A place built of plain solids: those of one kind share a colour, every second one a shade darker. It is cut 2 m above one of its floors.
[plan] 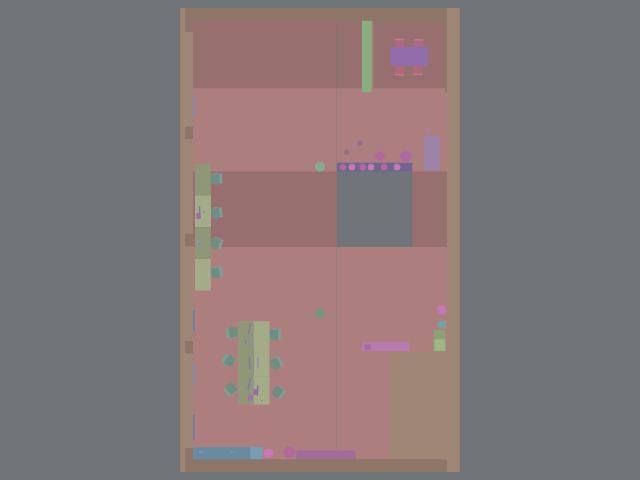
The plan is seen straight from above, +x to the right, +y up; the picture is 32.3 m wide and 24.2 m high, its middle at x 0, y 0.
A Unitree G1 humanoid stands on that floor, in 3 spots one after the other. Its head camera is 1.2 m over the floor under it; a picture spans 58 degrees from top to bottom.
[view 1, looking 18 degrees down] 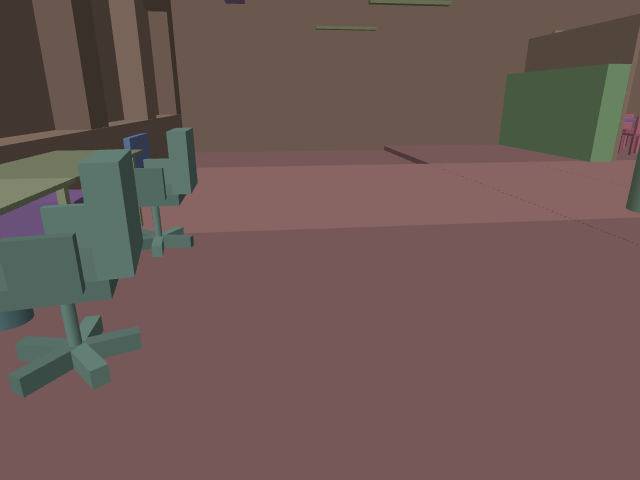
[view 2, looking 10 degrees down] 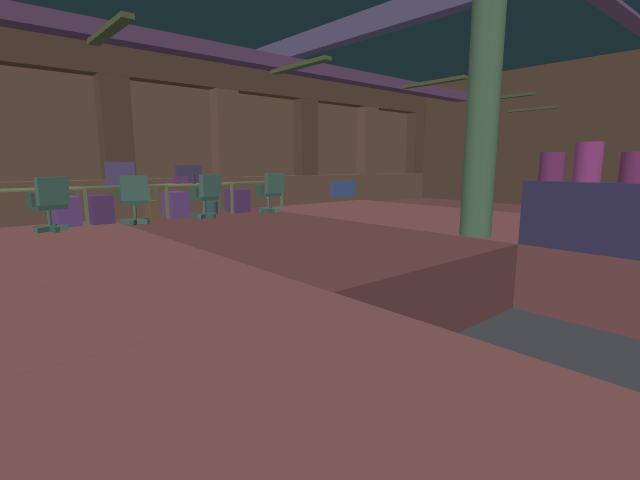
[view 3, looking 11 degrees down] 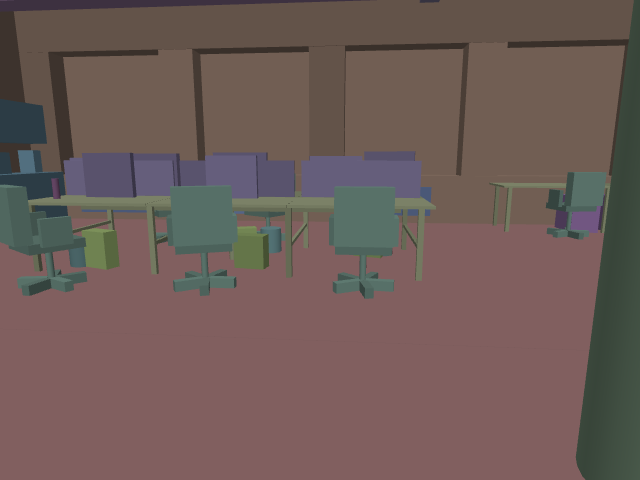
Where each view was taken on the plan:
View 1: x -4.33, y -0.57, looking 83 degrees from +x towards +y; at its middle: floor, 3.89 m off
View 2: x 3.75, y -3.04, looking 139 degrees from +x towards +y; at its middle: floor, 6.91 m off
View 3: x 1.52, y -4.83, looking -175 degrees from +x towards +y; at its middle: floor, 6.29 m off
